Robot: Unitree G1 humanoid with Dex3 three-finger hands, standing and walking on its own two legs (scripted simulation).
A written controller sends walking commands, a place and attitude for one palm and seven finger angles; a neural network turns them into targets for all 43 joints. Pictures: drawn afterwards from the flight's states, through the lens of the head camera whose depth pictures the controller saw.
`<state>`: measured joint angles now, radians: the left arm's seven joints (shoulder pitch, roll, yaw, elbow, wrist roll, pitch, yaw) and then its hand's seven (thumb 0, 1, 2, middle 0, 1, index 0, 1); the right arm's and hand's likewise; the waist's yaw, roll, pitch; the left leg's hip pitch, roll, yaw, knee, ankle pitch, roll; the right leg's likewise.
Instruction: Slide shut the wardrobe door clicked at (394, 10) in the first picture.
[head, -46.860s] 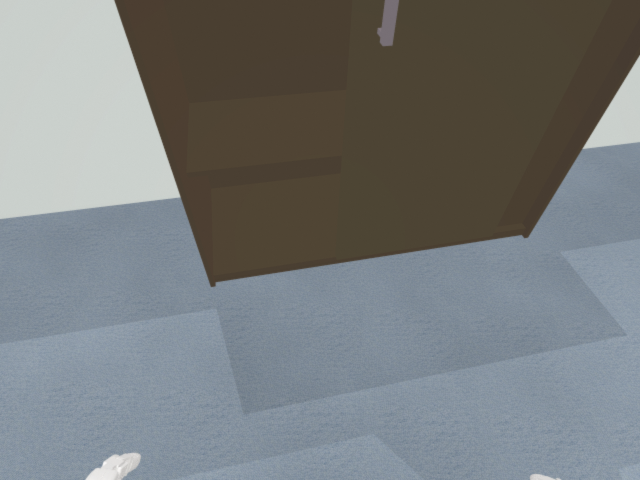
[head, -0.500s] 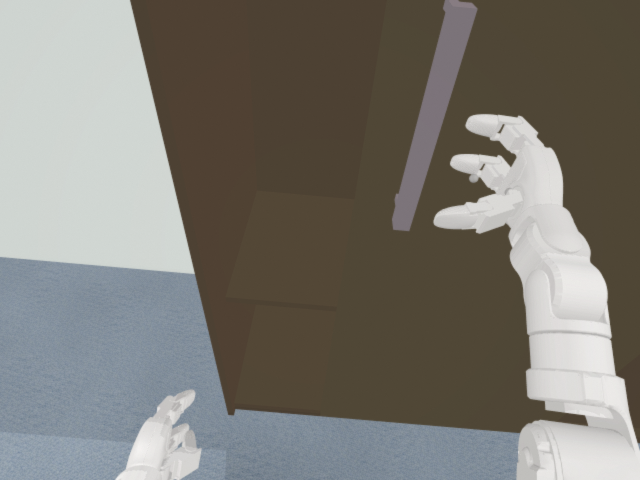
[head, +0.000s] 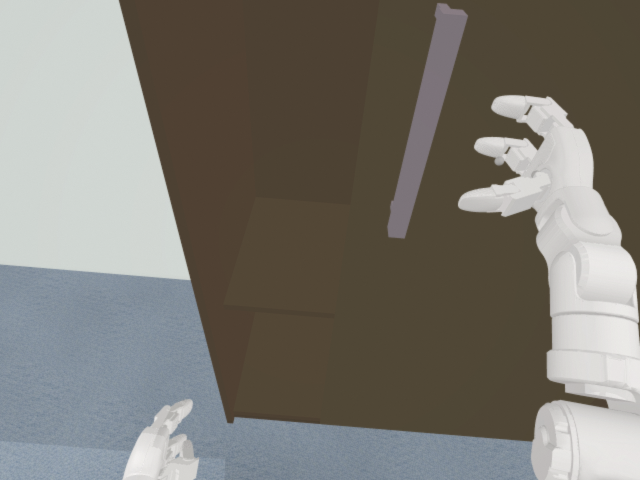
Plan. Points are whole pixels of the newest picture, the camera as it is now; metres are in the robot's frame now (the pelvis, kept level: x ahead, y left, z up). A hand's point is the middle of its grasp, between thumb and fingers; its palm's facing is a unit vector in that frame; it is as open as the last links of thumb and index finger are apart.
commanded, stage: move the hooked fingers beside the handle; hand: right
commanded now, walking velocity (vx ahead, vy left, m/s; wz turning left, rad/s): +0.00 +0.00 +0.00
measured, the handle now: (416, 136) +0.45 -0.08 +0.25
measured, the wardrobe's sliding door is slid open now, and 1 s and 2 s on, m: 0.26 0.26 0.26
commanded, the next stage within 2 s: feel for the door with the fingertips in 1.40 s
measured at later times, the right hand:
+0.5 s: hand (474, 187) +0.39 -0.15 +0.23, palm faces +0.03 +1.00 +0.01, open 14.0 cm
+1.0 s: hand (473, 166) +0.38 -0.13 +0.26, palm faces +0.03 +1.00 +0.00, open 14.0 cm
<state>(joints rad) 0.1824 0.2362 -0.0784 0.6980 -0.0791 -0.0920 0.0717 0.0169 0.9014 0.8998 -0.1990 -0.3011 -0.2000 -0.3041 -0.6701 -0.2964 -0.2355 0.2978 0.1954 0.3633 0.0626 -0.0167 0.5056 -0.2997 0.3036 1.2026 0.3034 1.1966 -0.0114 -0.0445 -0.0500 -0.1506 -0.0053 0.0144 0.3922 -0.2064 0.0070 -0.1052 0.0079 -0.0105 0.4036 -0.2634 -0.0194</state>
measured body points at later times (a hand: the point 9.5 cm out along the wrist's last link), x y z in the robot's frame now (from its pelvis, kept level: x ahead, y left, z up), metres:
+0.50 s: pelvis -0.01 +0.00 +0.00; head -0.03 +0.02 +0.45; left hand +0.19 +0.21 -0.09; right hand +0.38 -0.20 +0.23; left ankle +0.00 +0.12 -0.74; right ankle -0.03 -0.11 -0.74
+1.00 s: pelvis -0.01 +0.01 +0.00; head -0.04 +0.03 +0.45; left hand +0.16 +0.23 -0.09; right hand +0.37 -0.19 +0.26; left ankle +0.00 +0.12 -0.74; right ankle -0.03 -0.11 -0.74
